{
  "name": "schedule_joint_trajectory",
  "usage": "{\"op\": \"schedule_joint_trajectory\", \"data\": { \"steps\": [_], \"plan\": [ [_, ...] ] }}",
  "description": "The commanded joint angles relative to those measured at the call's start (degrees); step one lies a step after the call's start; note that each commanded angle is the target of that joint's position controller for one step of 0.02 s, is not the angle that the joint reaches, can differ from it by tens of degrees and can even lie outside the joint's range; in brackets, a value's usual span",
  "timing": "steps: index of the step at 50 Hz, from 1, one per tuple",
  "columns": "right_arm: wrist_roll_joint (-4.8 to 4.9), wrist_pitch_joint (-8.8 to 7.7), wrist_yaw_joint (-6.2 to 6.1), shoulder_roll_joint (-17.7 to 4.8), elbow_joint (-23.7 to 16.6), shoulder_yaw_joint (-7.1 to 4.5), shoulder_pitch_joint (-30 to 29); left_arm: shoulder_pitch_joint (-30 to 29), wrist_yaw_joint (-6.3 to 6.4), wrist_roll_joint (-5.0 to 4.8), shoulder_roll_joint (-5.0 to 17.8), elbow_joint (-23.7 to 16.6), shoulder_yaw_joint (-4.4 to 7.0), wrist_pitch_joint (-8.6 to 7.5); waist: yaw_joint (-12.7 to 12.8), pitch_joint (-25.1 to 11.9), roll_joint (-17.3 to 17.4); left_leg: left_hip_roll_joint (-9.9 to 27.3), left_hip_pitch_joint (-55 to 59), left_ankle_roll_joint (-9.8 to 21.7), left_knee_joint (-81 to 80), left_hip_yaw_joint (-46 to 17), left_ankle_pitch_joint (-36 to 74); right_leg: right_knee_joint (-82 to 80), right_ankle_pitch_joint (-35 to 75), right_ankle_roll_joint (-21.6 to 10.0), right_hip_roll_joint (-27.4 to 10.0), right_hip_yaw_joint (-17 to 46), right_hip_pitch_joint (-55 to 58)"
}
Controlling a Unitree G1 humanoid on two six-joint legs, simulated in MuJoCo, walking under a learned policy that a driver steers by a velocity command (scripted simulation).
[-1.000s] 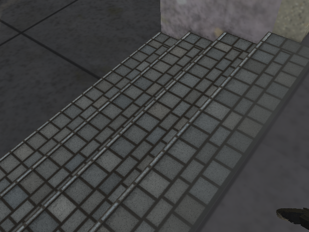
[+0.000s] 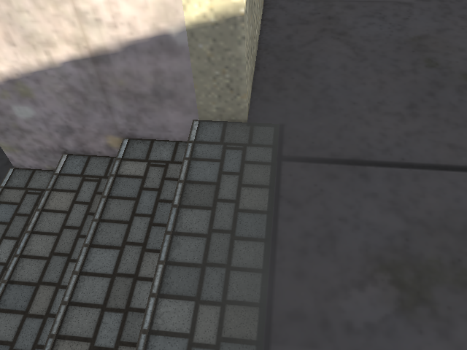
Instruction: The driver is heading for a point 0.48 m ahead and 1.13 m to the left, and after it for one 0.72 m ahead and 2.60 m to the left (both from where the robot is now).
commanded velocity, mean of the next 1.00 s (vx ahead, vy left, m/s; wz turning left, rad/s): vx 0.50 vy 0.00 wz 0.47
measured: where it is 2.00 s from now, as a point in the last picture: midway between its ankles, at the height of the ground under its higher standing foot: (130, 204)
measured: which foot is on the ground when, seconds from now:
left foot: up 0.00-0.18, down 0.20-0.66, up 0.68-1.00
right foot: down 0.00-0.22, up 0.24-0.64, down 0.66-1.00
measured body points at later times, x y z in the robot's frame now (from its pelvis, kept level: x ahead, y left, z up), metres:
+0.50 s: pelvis +0.31 +0.07 +0.00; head +0.34 +0.09 +0.45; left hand +0.44 +0.37 -0.09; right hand +0.45 -0.18 -0.11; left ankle +0.27 +0.14 -0.75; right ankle +0.51 -0.08 -0.69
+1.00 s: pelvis +0.60 +0.11 +0.00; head +0.61 +0.12 +0.45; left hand +0.44 +0.30 -0.14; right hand +0.87 +0.03 -0.10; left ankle +0.66 +0.31 -0.68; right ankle +0.58 -0.01 -0.75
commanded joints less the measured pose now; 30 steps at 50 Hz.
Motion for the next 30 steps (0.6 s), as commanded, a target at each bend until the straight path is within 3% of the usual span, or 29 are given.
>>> {"op": "schedule_joint_trajectory", "data": {
  "steps": [1, 5, 7, 8, 9, 10, 11, 12, 13, 14, 15, 16, 17, 19, 21, 24, 27, 30],
  "plan": [
    [0.81, -0.88, 0.74, -3.1, -4.4, -0.19, -6.3, 1.3, 0.38, 0.03, 10.2, -1.0, 2.48, -1.32, 1.8, 2.0, -6.1, -2.0, 4.7, 1.3, -4.8, 1.3, 7.4, -7.0, 11.7, -6.5, -15.6, 3.2, -4.7],
    [0.6, -0.86, 2.42, -3.3, -6.4, 0.03, -8.6, 3.0, 0.29, -0.31, 10.2, 1.5, 2.58, -0.39, 2.1, 2.9, -5.1, -3.5, -1.8, 4.8, -8.1, 0.6, -0.9, -2.2, 20.8, -5.3, -19.4, 1.2, 6.9],
    [0.18, -0.83, 2.95, -4.2, -6.5, -0.29, -6.0, 1.8, 0.8, -0.31, 11.1, 1.5, 2.76, 0.39, 0.1, 0.2, -6.5, -6.0, 2.1, 6.7, -8.4, 3.1, -6.7, 3.2, 37.5, -3.7, -19.5, -0.7, 9.8],
    [-0.06, -0.56, 2.9, -5.4, -5.9, -0.9, -2.6, 1.3, 1.16, -0.24, 11.9, 1.3, 2.92, 0.75, -1.7, -2.8, -7.9, -8.1, 7.1, 7.7, -7.4, 5.1, -9.5, 8.0, 49.4, -2.9, -19.1, -1.6, 10.5],
    [-0.15, -0.23, 2.67, -7.2, -4.7, -2.02, 3.8, 0.3, 1.65, -0.19, 12.2, 1.0, 2.87, 1.37, -5.5, -6.9, -8.4, -10.4, 15.3, 9.0, -7.4, 6.7, -10.7, 17.3, 58.1, -1.7, -17.6, -3.3, 9.5],
    [-0.06, 0.0, 2.18, -9.8, -3.4, -3.24, 11.7, -0.5, 2.21, -0.09, 12.1, 0.3, 2.57, 1.67, -10.0, -11.5, -6.2, -9.4, 29.0, 11.0, -9.1, 3.5, -7.1, 30.6, 53.8, 0.3, -15.8, -5.2, 1.6],
    [-0.45, 0.24, 1.63, -15.8, -3.5, -4.68, 17.2, 6.2, 1.84, 1.03, 7.3, -1.6, 1.02, 0.56, -7.9, -20.1, 6.3, 5.1, 52.4, 20.4, -8.2, -20.6, -7.8, 53.7, 23.8, 4.5, -8.3, -6.4, -20.8],
    [0.6, 0.24, 1.37, -12.7, -3.1, -3.97, 18.9, 6.6, 0.44, 1.23, 5.4, -1.1, -0.17, -1.31, -7.8, -26.5, 10.8, 12.0, 63.1, 26.4, -18.9, -45.5, -17.8, 64.8, -19.0, 6.1, 0.5, 1.9, -35.5],
    [0.5, 0.44, 0.92, -9.5, -3.3, -3.01, 17.5, 1.0, -0.74, -1.09, 10.1, -2.5, 0.89, -2.87, -9.8, -20.7, 5.6, 10.6, 60.1, 22.8, -21.4, -40.8, -25.8, 67.2, -16.8, 4.7, -3.9, 6.9, -41.5],
    [0.14, 0.52, 0.63, -8.5, -4.2, -2.73, 14.3, -4.3, -1.09, -2.08, 10.1, -4.5, 0.64, -3.74, -9.2, -13.3, 0.7, 8.7, 51.5, 20.5, -22.6, -34.0, -25.8, 63.8, -12.5, 3.9, -6.5, 5.7, -42.7],
    [-0.21, 0.47, 0.6, -7.7, -4.9, -2.35, 11.2, -7.1, -0.88, -1.16, 9.4, -5.3, 0.57, -4.17, -7.3, -7.0, -3.9, 6.8, 42.0, 19.7, -23.9, -29.1, -20.4, 58.9, -10.1, 3.7, -8.3, 4.6, -41.9],
    [-0.75, 0.26, 0.54, -6.6, -5.8, -1.87, 9.1, -6.5, -0.52, -0.08, 9.7, -5.2, 0.99, -3.95, -5.0, -5.1, -3.7, 4.9, 35.8, 19.1, -25.0, -25.3, -14.3, 54.4, -7.9, 3.9, -9.9, 4.5, -38.2],
    [-1.01, 0.34, 0.48, -6.2, -6.7, -1.67, 7.8, -5.0, -0.42, 0.4, 9.4, -5.0, 1.07, -3.44, -3.4, -4.4, -2.1, 3.3, 31.8, 19.2, -26.1, -23.3, -10.4, 52.3, -6.9, 4.5, -10.4, 4.3, -35.3],
    [-0.5, 0.32, 0.03, -6.4, -7.1, -1.81, 7.3, -3.1, -0.01, 0.83, 8.1, -4.8, 0.83, -2.44, -2.1, -3.9, -0.5, 1.8, 27.1, 19.5, -27.1, -19.2, -3.6, 47.3, -5.4, 6.5, -10.7, 2.7, -33.5],
    [-0.36, 0.29, -0.68, -7.6, -6.9, -2.14, 8.5, -6.2, 0.49, 1.01, 6.8, -5.9, 0.29, -1.81, -2.7, -3.1, -0.6, 0.1, 23.8, 18.8, -27.2, -15.5, 0.6, 40.1, 0.0, 8.3, -9.8, 1.2, -33.2],
    [0.29, 0.88, -1.52, -8.6, -6.1, -2.47, 10.6, -13.1, 0.29, 1.0, 4.6, -7.4, -0.72, -1.96, -5.4, -2.8, 0.8, -3.5, 20.2, 15.3, -25.7, -11.8, -2.2, 25.7, 13.2, 9.1, -7.3, 0.3, -27.6],
    [0.79, 1.61, -1.69, -9.0, -5.0, -2.65, 13.9, -17.3, -0.19, -0.07, 5.5, -8.5, -0.51, -2.4, -7.1, -3.5, 2.0, -2.5, 22.5, 13.9, -23.5, -15.3, -6.6, 18.8, 17.2, 9.2, -5.2, 1.0, -24.1],
    [0.98, 2.44, -2.04, -8.4, -4.6, -2.66, 14.9, -17.6, -0.65, -0.55, 8.1, -8.6, 0.54, -2.98, -6.3, -3.4, 3.1, -0.3, 29.3, 12.7, -19.5, -21.4, -10.1, 13.4, 12.4, 7.9, -5.0, 3.1, -22.9]
  ]
}}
